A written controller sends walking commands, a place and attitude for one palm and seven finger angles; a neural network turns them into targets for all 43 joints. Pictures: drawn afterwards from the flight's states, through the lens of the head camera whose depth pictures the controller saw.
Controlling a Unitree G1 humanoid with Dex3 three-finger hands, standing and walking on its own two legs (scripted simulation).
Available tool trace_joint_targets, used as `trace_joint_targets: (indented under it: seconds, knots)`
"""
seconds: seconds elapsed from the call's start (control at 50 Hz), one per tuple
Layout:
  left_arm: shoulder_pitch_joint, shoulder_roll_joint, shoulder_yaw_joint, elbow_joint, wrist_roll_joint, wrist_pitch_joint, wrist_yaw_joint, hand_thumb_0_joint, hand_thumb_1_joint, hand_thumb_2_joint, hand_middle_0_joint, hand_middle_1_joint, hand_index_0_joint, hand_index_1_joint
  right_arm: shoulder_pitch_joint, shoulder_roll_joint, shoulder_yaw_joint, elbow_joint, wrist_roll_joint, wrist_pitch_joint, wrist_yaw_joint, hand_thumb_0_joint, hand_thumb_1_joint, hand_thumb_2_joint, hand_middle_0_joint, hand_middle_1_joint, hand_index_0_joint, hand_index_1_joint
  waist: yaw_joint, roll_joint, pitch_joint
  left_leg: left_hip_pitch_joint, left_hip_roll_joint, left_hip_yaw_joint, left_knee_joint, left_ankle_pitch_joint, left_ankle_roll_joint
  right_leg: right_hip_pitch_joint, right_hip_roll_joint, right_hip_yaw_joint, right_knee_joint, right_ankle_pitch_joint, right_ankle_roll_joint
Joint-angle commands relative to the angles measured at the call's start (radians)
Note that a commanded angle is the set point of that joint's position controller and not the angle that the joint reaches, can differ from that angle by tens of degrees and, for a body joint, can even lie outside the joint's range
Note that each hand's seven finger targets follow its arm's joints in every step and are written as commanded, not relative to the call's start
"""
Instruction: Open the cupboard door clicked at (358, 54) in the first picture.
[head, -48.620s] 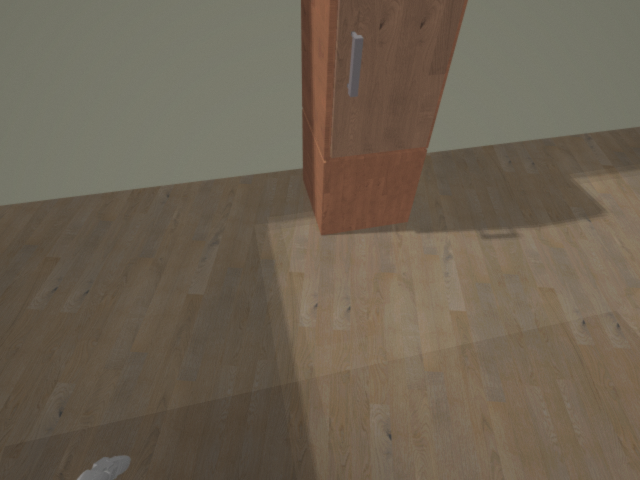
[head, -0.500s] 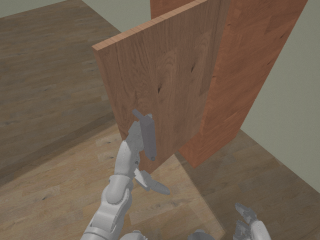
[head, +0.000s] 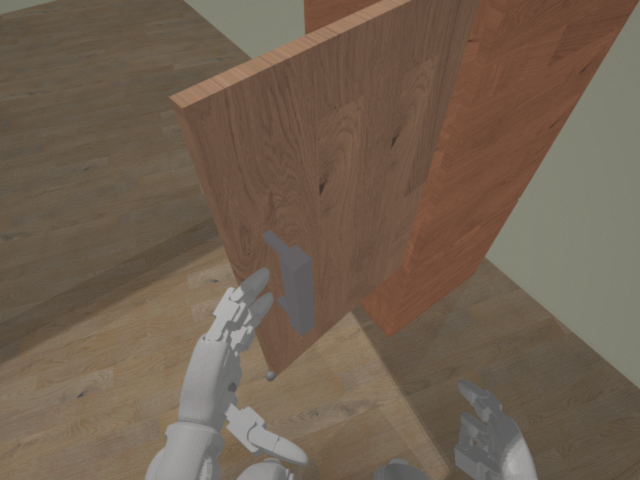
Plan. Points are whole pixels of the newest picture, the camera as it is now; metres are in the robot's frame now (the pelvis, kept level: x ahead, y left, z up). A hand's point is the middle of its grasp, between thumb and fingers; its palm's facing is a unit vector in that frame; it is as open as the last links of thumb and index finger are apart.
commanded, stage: slide the hand sideways off the handle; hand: left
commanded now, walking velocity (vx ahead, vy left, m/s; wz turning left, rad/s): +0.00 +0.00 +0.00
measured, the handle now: (288, 285) +0.33 +0.06 +0.06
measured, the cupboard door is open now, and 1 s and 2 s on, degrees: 97 97 97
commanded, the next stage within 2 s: draw the hand back to the body in 0.34 s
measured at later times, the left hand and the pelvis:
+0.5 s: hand (232, 415) +0.19 +0.10 +0.06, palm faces -0.12 -0.99 -0.03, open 16.3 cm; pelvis -0.02 -0.01 -0.02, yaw +1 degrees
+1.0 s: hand (130, 390) +0.19 +0.18 +0.13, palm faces +0.00 -0.99 -0.17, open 16.0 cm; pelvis +0.00 +0.01 +0.02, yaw +0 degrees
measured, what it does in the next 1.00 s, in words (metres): stands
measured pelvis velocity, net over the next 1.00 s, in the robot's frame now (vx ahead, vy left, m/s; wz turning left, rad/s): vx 0.00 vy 0.01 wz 0.00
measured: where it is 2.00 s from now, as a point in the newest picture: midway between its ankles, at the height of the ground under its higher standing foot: outside the picture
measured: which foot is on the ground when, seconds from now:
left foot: down 0.00-1.00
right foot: down 0.00-1.00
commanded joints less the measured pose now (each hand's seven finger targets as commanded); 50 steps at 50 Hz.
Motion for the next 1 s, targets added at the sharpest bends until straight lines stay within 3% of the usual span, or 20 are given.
trace_joint_targets:
  seconds: [0.0, 0.08, 0.18, 0.28, 0.32, 0.36, 0.42, 0.48, 0.5, 0.56, 0.64, 0.68, 0.82, 0.9, 0.92, 0.94, 0.96, 0.98]
  knots:
    - [0.017, 0.042, 0.061, -0.249, -0.017, -0.066, -0.024, 0.000, -0.500, 0.300, -0.150, -0.300, -0.150, -0.300, -0.027, -0.109, -0.051, -0.163, 0.003, -0.058, -0.013, 0.000, -0.900, -0.900, 0.200, 0.300, 0.200, 0.300, -0.012, -0.051, -0.211, 0.051, -0.031, -0.055, -0.122, 0.343, -0.008, 0.197, 0.038, 0.056, -0.099, 0.362, -0.007]
    - [0.078, 0.047, 0.072, -0.308, -0.054, -0.082, -0.061, 0.000, -0.500, 0.300, -0.150, -0.300, -0.150, -0.300, -0.022, -0.109, -0.054, -0.177, 0.006, -0.069, -0.017, 0.000, -0.900, -0.900, 0.200, 0.300, 0.200, 0.300, -0.013, -0.047, -0.237, 0.045, -0.035, -0.052, -0.099, 0.360, -0.005, 0.210, 0.038, 0.062, -0.093, 0.395, -0.001]
    - [0.160, 0.102, 0.144, -0.321, -0.089, -0.100, -0.104, 0.000, -0.500, 0.300, -0.150, -0.300, -0.150, -0.300, -0.026, -0.115, -0.060, -0.178, 0.011, -0.077, -0.028, 0.000, -0.900, -0.900, 0.200, 0.300, 0.200, 0.300, -0.009, -0.075, -0.218, -0.007, -0.037, -0.051, -0.076, 0.328, -0.006, 0.219, 0.035, 0.083, -0.094, 0.390, 0.005]
    - [0.145, 0.134, 0.172, -0.329, -0.114, -0.112, -0.152, 0.000, -0.500, 0.300, -0.150, -0.300, -0.150, -0.300, -0.028, -0.124, -0.062, -0.173, 0.014, -0.088, -0.038, 0.000, -0.900, -0.900, 0.200, 0.300, 0.200, 0.300, -0.025, -0.050, -0.189, -0.052, -0.040, -0.051, -0.046, 0.260, -0.005, 0.173, 0.031, 0.107, -0.105, 0.283, 0.007]
    - [0.118, 0.132, 0.169, -0.325, -0.129, -0.113, -0.169, 0.000, -0.500, 0.300, -0.150, -0.300, -0.150, -0.300, -0.028, -0.127, -0.059, -0.175, 0.016, -0.098, -0.042, 0.000, -0.900, -0.900, 0.200, 0.300, 0.200, 0.300, -0.035, -0.071, -0.170, -0.077, -0.040, -0.054, -0.035, 0.219, -0.005, 0.153, 0.029, 0.119, -0.119, 0.212, 0.009]
    - [0.088, 0.131, 0.165, -0.340, -0.137, -0.116, -0.176, 0.000, -0.500, 0.300, -0.150, -0.300, -0.150, -0.300, -0.035, -0.132, -0.058, -0.177, 0.017, -0.107, -0.047, 0.000, -0.900, -0.900, 0.200, 0.300, 0.200, 0.300, -0.034, -0.045, -0.178, -0.075, -0.040, -0.055, -0.029, 0.211, -0.003, 0.140, 0.030, 0.122, -0.120, 0.172, 0.004]
    - [0.108, 0.135, 0.180, -0.338, -0.150, -0.103, -0.172, 0.000, -0.500, 0.300, -0.150, -0.300, -0.150, -0.300, -0.029, -0.129, -0.058, -0.179, 0.020, -0.116, -0.049, 0.000, -0.900, -0.900, 0.200, 0.300, 0.200, 0.300, -0.025, -0.043, -0.196, -0.074, -0.041, -0.054, -0.032, 0.194, -0.005, 0.143, 0.028, 0.122, -0.128, 0.135, 0.005]
    - [0.093, 0.222, 0.261, -0.408, -0.149, -0.075, -0.149, 0.000, -0.500, 0.300, -0.150, -0.300, -0.150, -0.300, -0.034, -0.132, -0.059, -0.193, 0.025, -0.113, -0.058, 0.000, -0.900, -0.900, 0.200, 0.300, 0.200, 0.300, -0.001, -0.026, -0.243, -0.038, -0.041, -0.048, -0.062, 0.207, -0.002, 0.202, 0.027, 0.136, -0.155, 0.127, 0.005]
    - [0.100, 0.223, 0.270, -0.423, -0.153, -0.062, -0.145, 0.000, -0.500, 0.300, -0.150, -0.300, -0.150, -0.300, -0.030, -0.127, -0.055, -0.195, 0.029, -0.111, -0.058, 0.000, -0.900, -0.900, 0.200, 0.300, 0.200, 0.300, 0.004, -0.012, -0.250, -0.023, -0.043, -0.046, -0.079, 0.212, -0.002, 0.228, 0.027, 0.135, -0.165, 0.136, 0.005]
    - [0.129, 0.231, 0.311, -0.385, -0.171, -0.012, -0.140, 0.000, -0.500, 0.300, -0.150, -0.300, -0.150, -0.300, -0.039, -0.124, -0.049, -0.189, 0.040, -0.104, -0.065, 0.000, -0.900, -0.900, 0.200, 0.300, 0.200, 0.300, 0.003, -0.039, -0.200, -0.010, -0.042, -0.047, -0.115, 0.201, -0.001, 0.250, 0.031, 0.127, -0.210, 0.112, 0.009]
    - [0.126, 0.202, 0.291, -0.361, -0.208, 0.031, -0.178, 0.000, -0.500, 0.300, -0.150, -0.300, -0.150, -0.300, -0.046, -0.134, -0.036, -0.183, 0.049, -0.117, -0.074, 0.000, -0.900, -0.900, 0.200, 0.300, 0.200, 0.300, -0.019, -0.071, -0.104, 0.020, -0.037, -0.050, -0.155, 0.166, 0.000, 0.233, 0.031, 0.121, -0.272, 0.067, 0.020]
    - [0.097, 0.225, 0.304, -0.361, -0.217, 0.044, -0.200, 0.000, -0.500, 0.300, -0.150, -0.300, -0.150, -0.300, -0.049, -0.144, -0.032, -0.176, 0.051, -0.127, -0.079, 0.000, -0.900, -0.900, 0.200, 0.300, 0.200, 0.300, -0.025, -0.063, -0.079, 0.037, -0.033, -0.055, -0.171, 0.158, 0.001, 0.230, 0.030, 0.121, -0.292, 0.040, 0.021]
    - [0.124, 0.269, 0.373, -0.444, -0.239, 0.048, -0.219, 0.000, -0.500, 0.300, -0.150, -0.300, -0.150, -0.300, -0.041, -0.138, -0.027, -0.161, 0.053, -0.165, -0.082, 0.000, -0.900, -0.900, 0.200, 0.300, 0.200, 0.300, 0.009, 0.028, -0.109, 0.163, -0.025, -0.072, -0.255, 0.251, -0.004, 0.300, 0.051, 0.048, -0.268, 0.190, 0.006]
    - [0.133, 0.270, 0.397, -0.460, -0.252, 0.067, -0.219, 0.000, -0.360, 0.360, -0.155, -0.300, -0.155, -0.300, -0.043, -0.138, -0.026, -0.143, 0.057, -0.179, -0.080, 0.000, -0.900, -0.900, 0.200, 0.300, 0.200, 0.300, 0.009, 0.037, -0.096, 0.212, -0.019, -0.081, -0.286, 0.311, -0.009, 0.322, 0.060, 0.023, -0.273, 0.265, 0.006]
    - [0.137, 0.270, 0.397, -0.466, -0.253, 0.074, -0.224, 0.000, -0.325, 0.375, -0.156, -0.300, -0.156, -0.300, -0.045, -0.139, -0.024, -0.138, 0.057, -0.181, -0.078, 0.000, -0.900, -0.900, 0.200, 0.300, 0.200, 0.300, 0.009, 0.047, -0.091, 0.222, -0.018, -0.083, -0.295, 0.330, -0.012, 0.331, 0.061, 0.016, -0.272, 0.285, 0.005]
    - [0.166, 0.406, 0.421, -0.549, -0.095, 0.118, -0.079, 0.000, -0.290, 0.390, -0.158, -0.300, -0.158, -0.300, -0.045, -0.137, -0.031, -0.138, 0.037, -0.159, -0.105, 0.000, -0.900, -0.900, 0.200, 0.300, 0.200, 0.300, 0.060, 0.043, -0.105, 0.238, 0.001, -0.064, -0.353, 0.346, -0.003, 0.385, 0.035, 0.066, -0.327, 0.270, -0.003]
    - [0.205, 0.338, 0.393, -0.535, -0.074, 0.157, -0.009, 0.000, -0.255, 0.405, -0.159, -0.300, -0.159, -0.300, -0.045, -0.117, -0.022, -0.131, 0.031, -0.154, -0.112, 0.000, -0.900, -0.900, 0.200, 0.300, 0.200, 0.300, 0.038, 0.037, -0.057, 0.252, -0.007, -0.060, -0.369, 0.338, -0.003, 0.377, 0.034, 0.060, -0.360, 0.264, 0.000]
    - [0.231, 0.289, 0.360, -0.532, -0.067, 0.181, 0.018, 0.000, -0.220, 0.420, -0.160, -0.300, -0.160, -0.300, -0.044, -0.116, -0.019, -0.132, 0.029, -0.149, -0.112, 0.000, -0.900, -0.900, 0.200, 0.300, 0.200, 0.300, 0.029, 0.015, -0.024, 0.250, -0.002, -0.064, -0.381, 0.334, -0.006, 0.376, 0.030, 0.051, -0.364, 0.258, 0.004]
